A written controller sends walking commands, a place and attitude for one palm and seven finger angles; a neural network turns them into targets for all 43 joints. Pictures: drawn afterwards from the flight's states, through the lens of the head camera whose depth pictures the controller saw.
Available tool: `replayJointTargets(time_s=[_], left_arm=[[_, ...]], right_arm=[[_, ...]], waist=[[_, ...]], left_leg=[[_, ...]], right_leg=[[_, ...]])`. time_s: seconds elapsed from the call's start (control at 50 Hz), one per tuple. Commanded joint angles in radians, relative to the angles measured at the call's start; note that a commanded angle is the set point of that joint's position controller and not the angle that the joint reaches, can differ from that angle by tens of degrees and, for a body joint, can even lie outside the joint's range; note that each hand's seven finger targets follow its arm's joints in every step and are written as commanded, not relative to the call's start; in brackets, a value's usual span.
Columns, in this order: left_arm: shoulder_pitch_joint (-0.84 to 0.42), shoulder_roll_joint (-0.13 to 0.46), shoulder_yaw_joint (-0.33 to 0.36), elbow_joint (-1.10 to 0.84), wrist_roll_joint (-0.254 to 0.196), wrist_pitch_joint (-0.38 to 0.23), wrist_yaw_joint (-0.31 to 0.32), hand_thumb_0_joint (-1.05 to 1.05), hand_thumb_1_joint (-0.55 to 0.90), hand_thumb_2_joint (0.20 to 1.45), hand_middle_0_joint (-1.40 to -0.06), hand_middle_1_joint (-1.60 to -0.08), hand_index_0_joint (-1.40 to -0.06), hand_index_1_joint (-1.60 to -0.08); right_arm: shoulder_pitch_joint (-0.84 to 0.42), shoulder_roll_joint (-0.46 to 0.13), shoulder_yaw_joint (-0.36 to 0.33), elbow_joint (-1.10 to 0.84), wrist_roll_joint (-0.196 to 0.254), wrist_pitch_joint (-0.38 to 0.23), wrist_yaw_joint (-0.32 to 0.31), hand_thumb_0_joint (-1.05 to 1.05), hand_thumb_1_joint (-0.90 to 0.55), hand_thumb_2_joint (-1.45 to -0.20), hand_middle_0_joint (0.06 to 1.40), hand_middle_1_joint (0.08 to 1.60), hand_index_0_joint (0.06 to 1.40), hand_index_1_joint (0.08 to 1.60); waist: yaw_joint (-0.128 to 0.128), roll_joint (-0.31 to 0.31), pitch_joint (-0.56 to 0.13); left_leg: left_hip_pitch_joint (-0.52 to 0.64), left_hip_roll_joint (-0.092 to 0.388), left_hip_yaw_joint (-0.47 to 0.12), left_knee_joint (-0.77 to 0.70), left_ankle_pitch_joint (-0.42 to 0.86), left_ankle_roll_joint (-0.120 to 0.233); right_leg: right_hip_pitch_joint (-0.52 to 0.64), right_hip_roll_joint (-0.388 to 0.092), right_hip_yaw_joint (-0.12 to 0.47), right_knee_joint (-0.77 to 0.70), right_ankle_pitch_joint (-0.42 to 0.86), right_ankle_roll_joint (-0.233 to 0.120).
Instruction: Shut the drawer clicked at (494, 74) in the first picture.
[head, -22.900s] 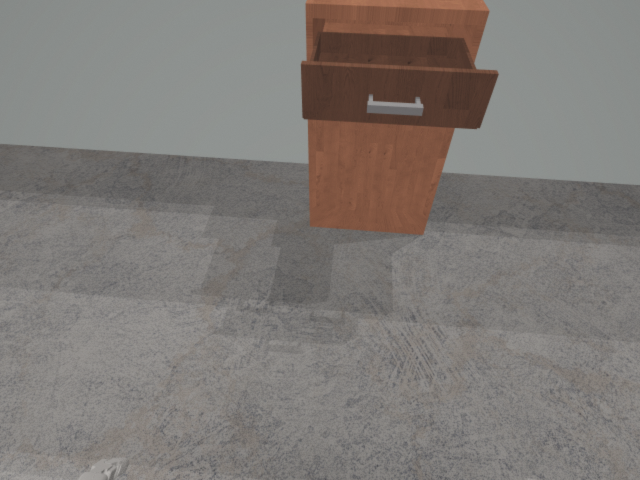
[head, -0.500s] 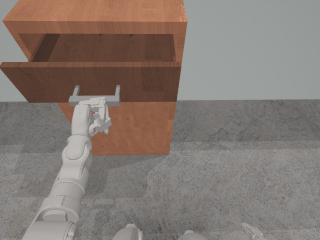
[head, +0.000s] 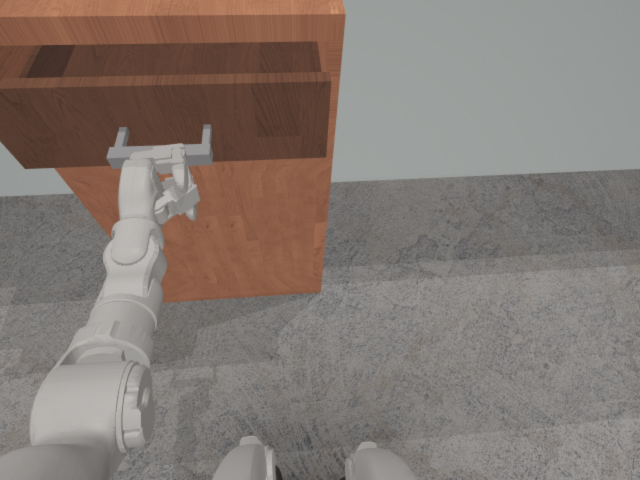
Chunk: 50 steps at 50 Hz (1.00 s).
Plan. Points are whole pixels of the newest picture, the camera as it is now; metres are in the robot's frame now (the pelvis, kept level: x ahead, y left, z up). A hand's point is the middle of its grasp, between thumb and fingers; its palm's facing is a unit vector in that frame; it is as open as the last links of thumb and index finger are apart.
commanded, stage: push the drawer shut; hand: left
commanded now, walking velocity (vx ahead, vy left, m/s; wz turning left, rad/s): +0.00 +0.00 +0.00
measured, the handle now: (163, 144) +0.54 +0.19 +0.07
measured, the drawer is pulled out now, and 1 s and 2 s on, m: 0.08 0.00 0.00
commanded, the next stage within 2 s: pull the fist back off the drawer in 0.90 s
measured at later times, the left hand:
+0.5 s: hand (195, 153) +0.53 +0.14 +0.07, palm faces +0.03 -1.00 -0.04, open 3.4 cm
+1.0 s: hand (188, 141) +0.55 +0.16 +0.07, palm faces +0.04 -1.00 -0.06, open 3.1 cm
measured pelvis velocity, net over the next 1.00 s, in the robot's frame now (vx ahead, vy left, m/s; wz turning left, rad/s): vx -0.01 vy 0.01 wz -0.01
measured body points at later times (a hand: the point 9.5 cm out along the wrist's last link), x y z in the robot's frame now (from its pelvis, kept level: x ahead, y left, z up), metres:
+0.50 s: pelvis +0.01 +0.01 -0.01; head +0.13 +0.01 +0.42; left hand +0.52 +0.20 +0.07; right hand -0.01 -0.25 -0.12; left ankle +0.04 +0.10 -0.68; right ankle +0.00 -0.09 -0.68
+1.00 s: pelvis -0.01 +0.01 -0.02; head +0.14 +0.04 +0.40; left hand +0.55 +0.21 +0.07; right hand -0.04 -0.24 -0.12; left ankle +0.04 +0.10 -0.68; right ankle +0.00 -0.09 -0.68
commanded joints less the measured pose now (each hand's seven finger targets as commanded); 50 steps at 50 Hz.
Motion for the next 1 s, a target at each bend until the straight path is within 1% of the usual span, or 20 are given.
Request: replayJointTargets(time_s=[0.0,0.06,0.1,0.18,0.22,0.26,0.32,0.38,0.4,0.44,0.48,0.5,0.56,0.72,0.76,0.8,0.86,0.94,0.96,0.98], left_arm=[[-0.601,0.218,0.033,-0.178,0.001,-0.08,0.005,0.0,0.9,0.9,-1.4,-1.6,-1.4,-1.6],[-0.641,0.268,0.065,-0.166,0.008,-0.08,0.005,0.0,0.9,0.9,-1.4,-1.6,-1.4,-1.6],[-0.683,0.267,0.059,-0.153,0.015,-0.079,0.004,0.0,0.9,0.9,-1.4,-1.6,-1.4,-1.6],[-0.699,0.33,0.108,-0.136,0.022,-0.075,0.002,0.0,0.9,0.9,-1.4,-1.6,-1.4,-1.6],[-0.723,0.313,0.092,-0.128,0.021,-0.067,-0.002,0.0,0.9,0.9,-1.4,-1.6,-1.4,-1.6],[-0.726,0.329,0.108,-0.113,0.026,-0.061,-0.003,0.0,0.9,0.9,-1.4,-1.6,-1.4,-1.6],[-0.741,0.347,0.12,-0.13,0.028,-0.064,-0.004,0.0,0.9,0.9,-1.4,-1.6,-1.4,-1.6],[-0.738,0.358,0.133,-0.088,0.034,-0.055,-0.001,0.0,0.9,0.9,-1.4,-1.6,-1.4,-1.6],[-0.756,0.323,0.1,-0.083,0.038,-0.054,-0.002,0.0,0.9,0.9,-1.4,-1.6,-1.4,-1.6],[-0.772,0.358,0.127,-0.059,0.046,-0.051,0.006,0.0,0.9,0.9,-1.4,-1.6,-1.4,-1.6],[-0.807,0.397,0.155,-0.064,0.052,-0.053,0.018,0.0,0.9,0.9,-1.4,-1.6,-1.4,-1.6],[-0.828,0.393,0.143,-0.079,0.06,-0.058,0.017,0.0,0.9,0.9,-1.4,-1.6,-1.4,-1.6],[-0.85,0.355,0.116,-0.055,0.067,-0.05,0.021,0.0,0.9,0.9,-1.4,-1.6,-1.4,-1.6],[-0.973,0.391,0.122,-0.035,0.092,-0.034,0.04,0.0,0.9,0.9,-1.4,-1.6,-1.4,-1.6],[-1.002,0.407,0.124,-0.033,0.096,-0.032,0.047,0.0,0.9,0.9,-1.4,-1.6,-1.4,-1.6],[-1.033,0.377,0.091,-0.02,0.1,-0.029,0.052,0.0,0.9,0.9,-1.4,-1.6,-1.4,-1.6],[-1.068,0.416,0.105,-0.017,0.101,-0.026,0.059,0.0,0.9,0.9,-1.4,-1.6,-1.4,-1.6],[-1.098,0.393,0.064,0.004,0.097,-0.014,0.052,0.0,0.9,0.9,-1.4,-1.6,-1.4,-1.6],[-1.098,0.425,0.085,0.012,0.098,-0.01,0.054,0.0,0.9,0.9,-1.4,-1.6,-1.4,-1.6],[-1.11,0.411,0.069,0.017,0.096,-0.006,0.053,0.0,0.9,0.9,-1.4,-1.6,-1.4,-1.6]], right_arm=[[0.106,-0.158,-0.045,-0.073,0.0,-0.026,-0.006,0.0,-0.9,-0.9,0.2,0.3,0.2,0.3],[0.124,-0.164,-0.046,-0.069,-0.003,-0.024,-0.008,0.0,-0.9,-0.9,0.2,0.3,0.2,0.3],[0.14,-0.163,-0.043,-0.066,-0.007,-0.022,-0.006,0.0,-0.9,-0.9,0.2,0.3,0.2,0.3],[0.162,-0.171,-0.046,-0.063,-0.014,-0.017,-0.003,0.0,-0.9,-0.9,0.2,0.3,0.2,0.3],[0.166,-0.165,-0.042,-0.065,-0.014,-0.013,0.001,0.0,-0.9,-0.9,0.2,0.3,0.2,0.3],[0.176,-0.168,-0.044,-0.064,-0.016,-0.01,0.003,0.0,-0.9,-0.9,0.2,0.3,0.2,0.3],[0.189,-0.173,-0.045,-0.065,-0.02,0.0,0.007,0.0,-0.9,-0.9,0.2,0.3,0.2,0.3],[0.205,-0.176,-0.044,-0.062,-0.023,0.01,0.01,0.0,-0.9,-0.9,0.2,0.3,0.2,0.3],[0.204,-0.173,-0.042,-0.063,-0.023,0.012,0.013,0.0,-0.9,-0.9,0.2,0.3,0.2,0.3],[0.214,-0.182,-0.045,-0.056,-0.026,0.015,0.014,0.0,-0.9,-0.9,0.2,0.3,0.2,0.3],[0.223,-0.187,-0.045,-0.053,-0.031,0.017,0.012,0.0,-0.9,-0.9,0.2,0.3,0.2,0.3],[0.231,-0.185,-0.044,-0.054,-0.032,0.019,0.011,0.0,-0.9,-0.9,0.2,0.3,0.2,0.3],[0.238,-0.182,-0.044,-0.049,-0.037,0.021,0.017,0.0,-0.9,-0.9,0.2,0.3,0.2,0.3],[0.276,-0.193,-0.044,-0.03,-0.047,0.031,0.017,0.0,-0.9,-0.9,0.2,0.3,0.2,0.3],[0.28,-0.193,-0.042,-0.028,-0.049,0.031,0.015,0.0,-0.9,-0.9,0.2,0.3,0.2,0.3],[0.284,-0.193,-0.038,-0.022,-0.049,0.028,0.014,0.0,-0.9,-0.9,0.2,0.3,0.2,0.3],[0.287,-0.202,-0.034,-0.015,-0.051,0.02,0.009,0.0,-0.9,-0.9,0.2,0.3,0.2,0.3],[0.284,-0.206,-0.026,-0.013,-0.048,0.004,0.002,0.0,-0.9,-0.9,0.2,0.3,0.2,0.3],[0.285,-0.212,-0.025,-0.012,-0.048,0.0,-0.001,0.0,-0.9,-0.9,0.2,0.3,0.2,0.3],[0.286,-0.212,-0.021,-0.014,-0.046,-0.005,-0.002,0.0,-0.9,-0.9,0.2,0.3,0.2,0.3]], waist=[[-0.058,0.016,-0.363],[-0.066,0.018,-0.402],[-0.076,0.049,-0.426],[-0.072,0.062,-0.477],[-0.078,0.075,-0.484],[-0.075,0.081,-0.473],[-0.079,0.093,-0.512],[-0.085,0.067,-0.472],[-0.096,0.083,-0.46],[-0.1,0.076,-0.442],[-0.107,0.077,-0.455],[-0.111,0.094,-0.489],[-0.123,0.116,-0.488],[-0.166,0.138,-0.518],[-0.169,0.149,-0.517],[-0.189,0.155,-0.494],[-0.197,0.172,-0.485],[-0.217,0.186,-0.469],[-0.214,0.191,-0.469],[-0.223,0.193,-0.464]], left_leg=[[0.277,-0.022,-0.085,-0.09,0.122,0.01],[0.262,-0.021,-0.081,-0.074,0.125,0.014],[0.275,-0.02,-0.087,-0.064,0.144,0.014],[0.283,-0.018,-0.088,-0.043,0.189,0.015],[0.274,-0.018,-0.086,-0.04,0.203,0.014],[0.274,-0.016,-0.087,-0.039,0.206,0.012],[0.312,-0.011,-0.093,-0.033,0.252,0.012],[0.288,-0.01,-0.095,-0.032,0.256,0.014],[0.298,-0.009,-0.1,-0.037,0.255,0.011],[0.283,-0.006,-0.102,-0.033,0.227,0.012],[0.281,-0.007,-0.103,-0.025,0.237,0.016],[0.298,-0.007,-0.106,-0.021,0.266,0.014],[0.315,-0.004,-0.112,-0.014,0.264,0.012],[0.345,0.006,-0.136,0.008,0.307,0.013],[0.328,0.004,-0.136,0.01,0.276,0.013],[0.333,0.009,-0.148,0.007,0.258,0.012],[0.317,0.011,-0.157,0.004,0.196,0.012],[0.304,0.015,-0.165,-0.006,0.132,0.013],[0.296,0.017,-0.166,-0.008,0.106,0.013],[0.294,0.016,-0.169,-0.012,0.098,0.015]], right_leg=[[0.028,0.018,0.096,-0.151,0.188,0.031],[0.037,0.017,0.105,-0.148,0.191,0.034],[0.016,0.02,0.101,-0.135,0.201,0.033],[0.028,0.023,0.103,-0.126,0.239,0.032],[0.032,0.024,0.104,-0.123,0.255,0.033],[0.021,0.027,0.099,-0.123,0.25,0.03],[0.014,0.031,0.092,-0.115,0.282,0.029],[0.006,0.036,0.086,-0.114,0.289,0.029],[-0.02,0.036,0.08,-0.114,0.278,0.029],[-0.047,0.036,0.08,-0.119,0.239,0.029],[-0.049,0.037,0.08,-0.113,0.246,0.029],[-0.044,0.036,0.081,-0.104,0.27,0.03],[-0.084,0.038,0.072,-0.105,0.249,0.029],[-0.149,0.039,0.059,-0.093,0.25,0.03],[-0.151,0.04,0.062,-0.096,0.222,0.03],[-0.192,0.041,0.056,-0.095,0.197,0.029],[-0.216,0.041,0.053,-0.097,0.143,0.027],[-0.248,0.04,0.051,-0.099,0.099,0.029],[-0.254,0.039,0.052,-0.101,0.081,0.028],[-0.263,0.04,0.052,-0.101,0.076,0.028]])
